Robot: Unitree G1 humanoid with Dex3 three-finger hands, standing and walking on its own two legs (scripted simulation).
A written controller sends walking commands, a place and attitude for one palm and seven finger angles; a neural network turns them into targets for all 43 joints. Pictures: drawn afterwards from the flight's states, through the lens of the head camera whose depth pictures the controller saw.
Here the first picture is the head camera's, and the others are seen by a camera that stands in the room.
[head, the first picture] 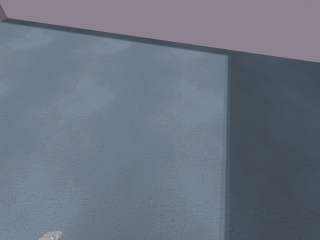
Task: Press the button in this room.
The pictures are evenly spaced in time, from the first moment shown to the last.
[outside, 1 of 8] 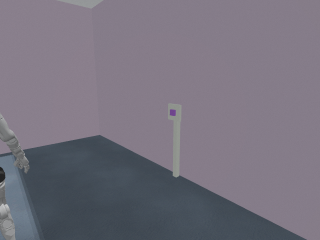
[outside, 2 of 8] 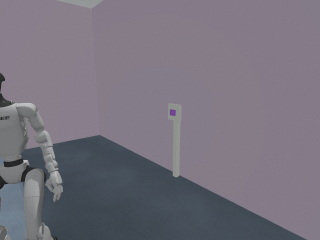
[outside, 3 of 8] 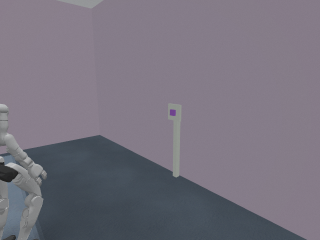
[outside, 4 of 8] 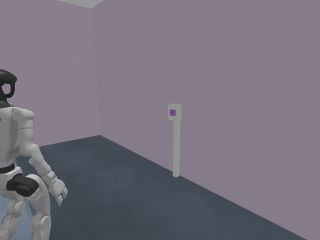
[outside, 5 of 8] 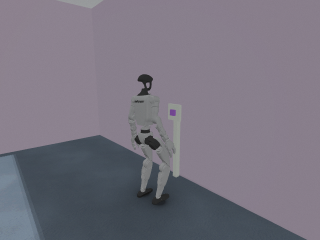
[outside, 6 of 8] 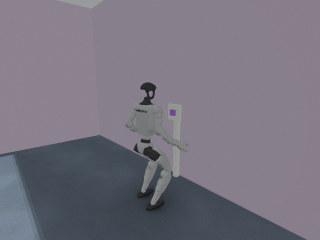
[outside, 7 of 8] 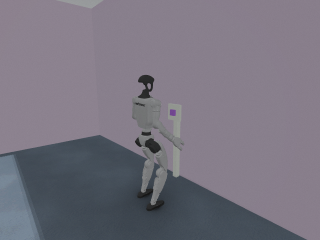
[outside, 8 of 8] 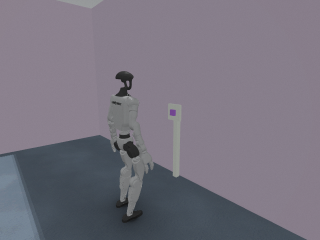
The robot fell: no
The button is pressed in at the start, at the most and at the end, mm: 0 13 0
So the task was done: yes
